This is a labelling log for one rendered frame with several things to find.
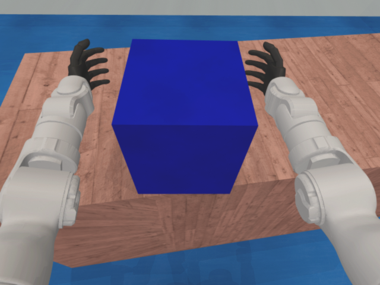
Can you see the left robot forearm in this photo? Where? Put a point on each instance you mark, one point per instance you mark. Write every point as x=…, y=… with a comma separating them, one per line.
x=59, y=131

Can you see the pedestal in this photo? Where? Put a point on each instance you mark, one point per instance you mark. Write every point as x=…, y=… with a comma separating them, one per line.
x=340, y=73

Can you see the left robot hand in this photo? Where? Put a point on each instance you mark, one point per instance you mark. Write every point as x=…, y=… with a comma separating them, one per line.
x=79, y=66

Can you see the right robot forearm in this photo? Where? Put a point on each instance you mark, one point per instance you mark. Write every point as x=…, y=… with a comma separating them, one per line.
x=305, y=133

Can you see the carton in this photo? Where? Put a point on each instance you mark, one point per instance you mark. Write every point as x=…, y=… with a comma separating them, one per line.
x=184, y=118

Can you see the right robot hand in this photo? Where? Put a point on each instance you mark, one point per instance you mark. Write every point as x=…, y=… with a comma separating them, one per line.
x=273, y=69

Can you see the robot left upper arm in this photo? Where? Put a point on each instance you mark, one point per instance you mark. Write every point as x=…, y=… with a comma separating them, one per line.
x=38, y=203

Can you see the robot right upper arm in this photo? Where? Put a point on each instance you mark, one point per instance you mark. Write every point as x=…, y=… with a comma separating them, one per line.
x=339, y=199

